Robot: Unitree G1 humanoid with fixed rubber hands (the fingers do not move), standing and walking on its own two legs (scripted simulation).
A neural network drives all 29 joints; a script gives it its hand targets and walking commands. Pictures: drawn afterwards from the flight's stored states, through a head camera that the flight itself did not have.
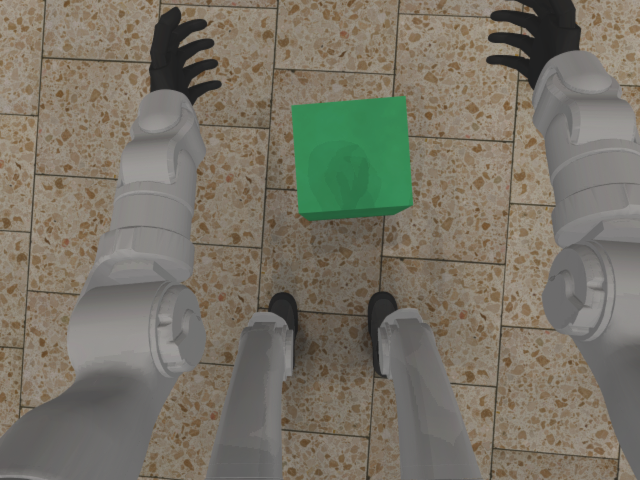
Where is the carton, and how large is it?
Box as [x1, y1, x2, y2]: [291, 96, 412, 220]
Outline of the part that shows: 405,96 291,105 298,210 300,214 308,220 394,214 412,205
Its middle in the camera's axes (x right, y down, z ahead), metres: +0.06 -0.16 +0.83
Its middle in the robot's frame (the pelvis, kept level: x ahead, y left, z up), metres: +0.52 -0.03 -0.52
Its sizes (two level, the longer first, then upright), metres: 0.210 0.200 0.250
